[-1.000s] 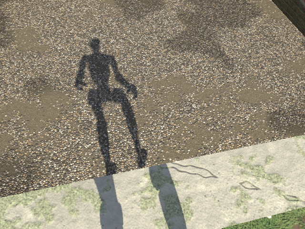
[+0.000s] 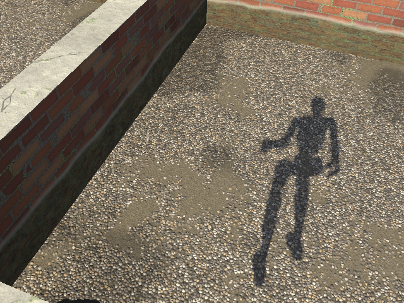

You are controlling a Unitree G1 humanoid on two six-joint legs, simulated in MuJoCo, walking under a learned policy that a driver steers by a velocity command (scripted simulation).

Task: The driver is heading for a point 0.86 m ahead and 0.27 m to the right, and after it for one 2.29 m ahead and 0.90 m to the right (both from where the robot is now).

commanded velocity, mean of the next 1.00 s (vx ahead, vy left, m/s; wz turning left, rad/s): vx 0.50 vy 0.00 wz -0.28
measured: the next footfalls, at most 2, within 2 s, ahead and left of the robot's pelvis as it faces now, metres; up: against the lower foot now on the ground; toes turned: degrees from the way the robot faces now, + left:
right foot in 0.12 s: +0.12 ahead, -0.08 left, +0.00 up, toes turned -28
left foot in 0.52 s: +0.20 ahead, +0.11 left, +0.00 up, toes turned -28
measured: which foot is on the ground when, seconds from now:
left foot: down 0.00-0.12, up 0.14-0.50, down 0.52-1.00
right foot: up 0.00-0.10, down 0.12-1.00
